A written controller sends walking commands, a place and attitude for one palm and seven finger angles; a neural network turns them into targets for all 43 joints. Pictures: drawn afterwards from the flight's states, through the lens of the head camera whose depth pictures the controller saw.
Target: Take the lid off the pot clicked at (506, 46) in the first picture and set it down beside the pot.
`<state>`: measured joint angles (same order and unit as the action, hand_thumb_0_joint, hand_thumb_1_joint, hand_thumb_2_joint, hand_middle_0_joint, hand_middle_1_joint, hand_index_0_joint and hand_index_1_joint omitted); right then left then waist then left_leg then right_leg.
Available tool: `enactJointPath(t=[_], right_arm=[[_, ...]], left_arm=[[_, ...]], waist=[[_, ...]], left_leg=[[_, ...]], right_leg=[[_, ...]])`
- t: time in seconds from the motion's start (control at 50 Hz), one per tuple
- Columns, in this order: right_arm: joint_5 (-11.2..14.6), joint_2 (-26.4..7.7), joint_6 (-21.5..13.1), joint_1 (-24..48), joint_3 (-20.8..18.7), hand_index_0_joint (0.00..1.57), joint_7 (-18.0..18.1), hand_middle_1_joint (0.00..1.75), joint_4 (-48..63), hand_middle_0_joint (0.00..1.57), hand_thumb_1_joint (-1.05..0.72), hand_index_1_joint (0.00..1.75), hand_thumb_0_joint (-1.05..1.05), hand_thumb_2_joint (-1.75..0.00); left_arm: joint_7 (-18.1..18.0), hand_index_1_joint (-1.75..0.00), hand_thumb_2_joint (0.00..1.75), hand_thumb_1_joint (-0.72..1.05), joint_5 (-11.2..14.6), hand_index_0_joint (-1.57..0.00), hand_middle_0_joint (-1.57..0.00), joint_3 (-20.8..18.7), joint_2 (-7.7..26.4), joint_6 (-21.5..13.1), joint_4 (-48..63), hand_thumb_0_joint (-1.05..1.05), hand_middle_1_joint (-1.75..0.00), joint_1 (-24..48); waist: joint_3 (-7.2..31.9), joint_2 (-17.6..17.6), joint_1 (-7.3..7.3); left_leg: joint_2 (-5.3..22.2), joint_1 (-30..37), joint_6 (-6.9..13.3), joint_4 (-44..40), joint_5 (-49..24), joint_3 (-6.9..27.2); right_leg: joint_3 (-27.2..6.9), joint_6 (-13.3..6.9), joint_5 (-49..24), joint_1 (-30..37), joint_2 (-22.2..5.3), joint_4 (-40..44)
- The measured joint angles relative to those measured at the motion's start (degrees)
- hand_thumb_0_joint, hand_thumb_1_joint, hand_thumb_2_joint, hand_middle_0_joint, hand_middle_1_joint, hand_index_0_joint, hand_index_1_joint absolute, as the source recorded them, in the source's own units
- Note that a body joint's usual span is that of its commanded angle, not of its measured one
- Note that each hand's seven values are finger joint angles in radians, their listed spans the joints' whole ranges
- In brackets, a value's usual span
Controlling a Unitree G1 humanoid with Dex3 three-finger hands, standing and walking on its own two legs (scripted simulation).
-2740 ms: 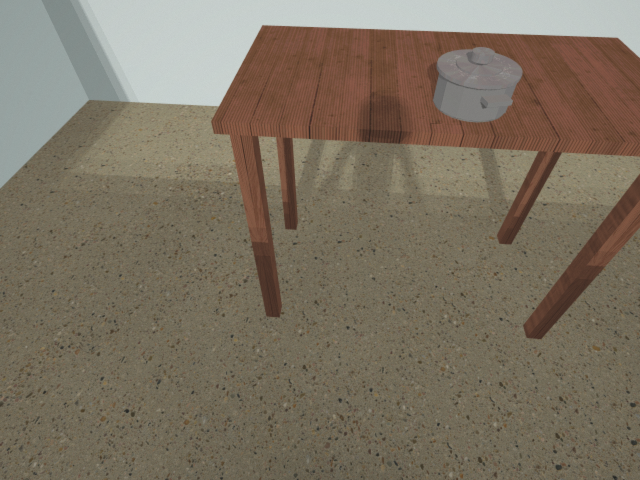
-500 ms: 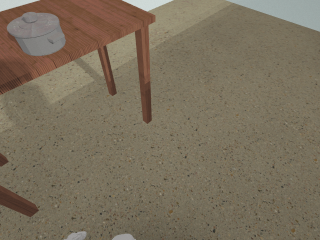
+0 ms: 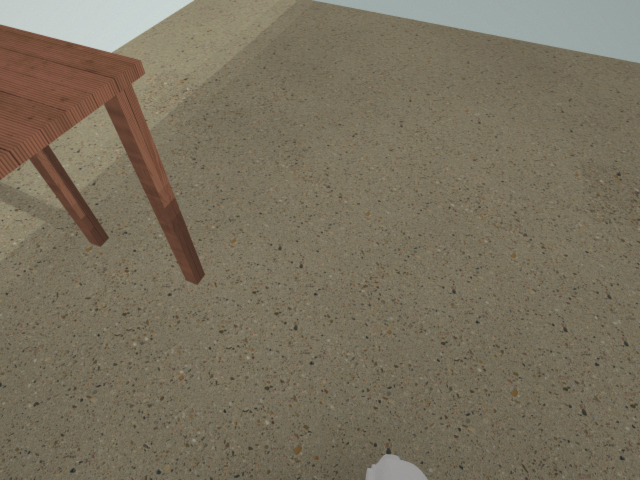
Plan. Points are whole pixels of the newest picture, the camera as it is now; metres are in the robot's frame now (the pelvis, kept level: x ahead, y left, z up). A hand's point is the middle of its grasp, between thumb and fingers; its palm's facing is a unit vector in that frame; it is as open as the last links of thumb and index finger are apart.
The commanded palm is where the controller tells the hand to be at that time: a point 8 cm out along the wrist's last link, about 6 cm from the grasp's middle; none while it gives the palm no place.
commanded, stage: walk to a spot facing it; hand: left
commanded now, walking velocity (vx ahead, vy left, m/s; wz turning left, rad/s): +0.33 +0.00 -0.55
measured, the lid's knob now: out of the picture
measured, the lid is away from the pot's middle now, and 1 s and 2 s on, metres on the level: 0.00 0.00 0.00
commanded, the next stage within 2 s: turn to face it in 0.86 s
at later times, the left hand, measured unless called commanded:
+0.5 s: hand (211, 431) +0.22 +0.17 -0.18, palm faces -0.07 -0.98 -0.17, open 7.3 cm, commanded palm none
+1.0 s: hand (280, 268) +0.51 +0.08 -0.17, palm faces -0.46 -0.86 -0.21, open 7.4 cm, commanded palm none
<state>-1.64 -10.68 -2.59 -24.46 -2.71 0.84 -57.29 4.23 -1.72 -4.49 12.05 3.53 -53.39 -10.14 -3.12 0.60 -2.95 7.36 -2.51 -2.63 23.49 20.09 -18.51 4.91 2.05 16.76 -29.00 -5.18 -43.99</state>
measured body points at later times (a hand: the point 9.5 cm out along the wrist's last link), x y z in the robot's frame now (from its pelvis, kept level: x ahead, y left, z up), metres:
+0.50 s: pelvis +0.20 -0.02 +0.00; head +0.21 +0.00 +0.45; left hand +0.22 +0.22 -0.16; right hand +0.29 -0.27 -0.12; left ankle +0.33 +0.08 -0.72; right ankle +0.10 -0.13 -0.74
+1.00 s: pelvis +0.33 -0.04 -0.01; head +0.36 -0.06 +0.44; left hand +0.54 +0.13 -0.15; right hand +0.20 -0.24 -0.17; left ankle +0.34 +0.07 -0.74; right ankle +0.35 -0.17 -0.72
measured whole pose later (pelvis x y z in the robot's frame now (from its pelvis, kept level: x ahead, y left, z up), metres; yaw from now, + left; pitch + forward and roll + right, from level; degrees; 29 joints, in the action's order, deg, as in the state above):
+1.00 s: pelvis +0.33 -0.04 -0.01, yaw -28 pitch -1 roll +1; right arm -1.3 -10.1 -0.7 -19.3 -3.5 1.2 -57.8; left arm 1.8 -1.5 -5.0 11.1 2.9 -53.6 -8.8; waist -5.1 0.1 -2.7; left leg 8.5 -7.5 -1.1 32.9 22.3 -22.2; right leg 6.5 2.0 16.2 -25.4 -3.9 -41.6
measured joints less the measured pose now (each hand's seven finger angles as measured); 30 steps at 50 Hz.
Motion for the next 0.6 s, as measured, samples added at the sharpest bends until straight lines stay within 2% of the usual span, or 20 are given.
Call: enactJointPath(t=[0.06,0.08,0.1,0.14,0.16,0.2,0.26,0.34,0.4,0.48,0.52,0.56,0.6], right_arm=[[0.0,-0.9,0.4,-1.7,-0.5,0.21,-0.3,0.29,-1.2,0.20,-0.90,0.30,0.01,-0.90],[0.3,-0.9,0.8,-2.1,-0.5,0.21,-0.6,0.29,-1.6,0.20,-0.90,0.30,0.01,-0.90],[0.6,-1.0,1.5,-1.8,-0.4,0.21,-0.8,0.29,-2.1,0.20,-0.90,0.30,0.01,-0.90],[0.9,-1.3,2.9,0.2,-0.6,0.20,-0.8,0.29,-3.0,0.20,-0.90,0.30,0.01,-0.90],[0.8,-1.5,3.1,1.6,-0.8,0.20,-0.8,0.29,-3.0,0.20,-0.90,0.30,0.01,-0.90],[0.4,-1.7,3.0,4.3,-1.1,0.20,-0.8,0.29,-2.0,0.20,-0.90,0.30,0.02,-0.90],[0.0,-1.6,2.2,7.8,-1.2,0.20,-0.9,0.29,0.6,0.20,-0.91,0.30,0.02,-0.90],[0.0,-1.0,1.5,11.4,-1.2,0.20,-1.4,0.29,3.1,0.20,-0.91,0.30,0.01,-0.90],[0.1,-0.6,1.4,13.8,-1.0,0.20,-1.8,0.29,4.0,0.20,-0.91,0.30,0.01,-0.90],[0.4,0.0,0.7,15.9,-0.6,0.20,-2.1,0.29,5.0,0.20,-0.90,0.30,0.01,-0.90],[0.4,0.1,-0.4,16.3,-0.1,0.20,-1.9,0.29,5.9,0.20,-0.90,0.30,0.01,-0.90],[-0.1,0.5,-1.7,16.9,0.4,0.20,-1.3,0.29,6.5,0.20,-0.90,0.30,0.01,-0.90],[0.0,1.4,-1.9,16.4,1.1,0.21,-0.8,0.29,6.5,0.20,-0.90,0.30,0.01,-0.90]], left_arm=[[0.1,-0.30,0.90,0.91,0.1,-0.19,-0.20,0.4,-0.4,-1.8,1.1,0.01,-0.30,2.1],[0.0,-0.30,0.90,0.91,0.1,-0.19,-0.20,0.5,-0.2,-3.0,1.6,0.01,-0.30,2.7],[-0.5,-0.30,0.90,0.91,0.5,-0.20,-0.20,0.6,-0.1,-4.1,1.8,0.01,-0.30,3.4],[-1.3,-0.30,0.90,0.91,1.2,-0.20,-0.20,0.7,-0.3,-5.2,2.1,0.01,-0.30,3.4],[-1.8,-0.30,0.90,0.91,1.3,-0.20,-0.20,0.8,-0.4,-5.3,2.0,0.01,-0.30,2.8],[-2.5,-0.30,0.90,0.91,1.2,-0.20,-0.20,0.9,-0.9,-5.2,1.1,0.00,-0.30,1.3],[-3.0,-0.30,0.90,0.91,0.9,-0.20,-0.20,1.1,-1.4,-5.3,-0.7,0.00,-0.30,-1.5],[-3.3,-0.30,0.90,0.92,0.7,-0.20,-0.20,1.0,-1.4,-5.9,-2.5,0.00,-0.30,-5.0],[-3.5,-0.30,0.90,0.92,0.6,-0.20,-0.20,1.2,-1.5,-6.3,-3.5,0.00,-0.30,-7.4],[-3.6,-0.30,0.90,0.91,0.5,-0.20,-0.20,1.1,-1.2,-6.0,-4.9,0.00,-0.30,-10.5],[-3.6,-0.30,0.90,0.91,0.6,-0.20,-0.20,0.8,-1.1,-5.6,-5.4,0.01,-0.30,-12.4],[-3.4,-0.30,0.90,0.91,1.0,-0.20,-0.20,0.2,-0.7,-4.7,-6.3,0.01,-0.30,-12.8],[-3.2,-0.30,0.90,0.91,0.9,-0.20,-0.20,-0.2,0.0,-3.7,-7.1,0.01,-0.30,-12.0]], waist=[[-1.1,-1.4,-0.64],[-1.5,-1.5,-0.56],[-2.0,-1.7,-0.38],[-2.2,-1.6,0.14],[-2.0,-1.6,0.37],[-1.1,-1.7,0.52],[0.5,-1.7,0.36],[2.2,-1.6,1.60],[2.6,-1.4,3.22],[2.6,-0.5,5.32],[2.6,0.0,5.98],[1.8,0.8,5.76],[1.0,1.9,5.59]], left_leg=[[3.0,0.0,-1.9,6.6,4.8,-1.3],[4.6,-2.1,-1.5,13.1,6.7,-0.5],[5.3,-5.7,-1.2,22.2,8.9,2.8],[3.7,-13.6,-0.3,38.7,8.6,9.7],[3.0,-17.1,-0.1,43.7,6.3,11.7],[2.6,-22.5,-0.2,46.5,1.2,13.6],[2.6,-27.9,-0.9,42.7,-3.5,14.3],[2.0,-31.2,-1.6,34.5,-7.1,14.6],[1.0,-30.9,-1.5,27.4,-8.1,14.6],[-1.3,-26.3,-0.6,16.6,-8.0,13.8],[-2.6,-21.5,-0.1,10.2,-8.2,13.0],[-2.7,-20.9,3.8,12.3,-9.4,11.5],[-2.7,-19.2,5.2,13.5,-6.6,9.6]], right_leg=[[2.0,-2.2,0.2,4.5,1.8,8.1],[2.4,-3.6,-4.2,5.3,2.5,9.1],[2.6,-4.5,-5.0,4.8,2.9,6.9],[2.1,-5.4,-2.2,5.6,3.9,5.1],[1.7,-5.5,-1.4,6.7,4.4,6.1],[0.7,-5.3,-2.1,9.6,5.6,10.0],[-0.7,-5.4,-3.6,13.8,6.7,16.0],[-2.3,-5.1,-3.5,18.4,7.6,20.7],[-3.4,-4.5,-2.2,21.4,7.8,22.1],[-5.0,-2.9,1.7,24.9,7.2,21.1],[-6.3,-2.1,5.5,25.1,6.8,16.9],[-7.1,-2.7,9.7,19.8,6.5,2.3],[-6.8,-3.0,9.8,12.8,6.1,-14.0]])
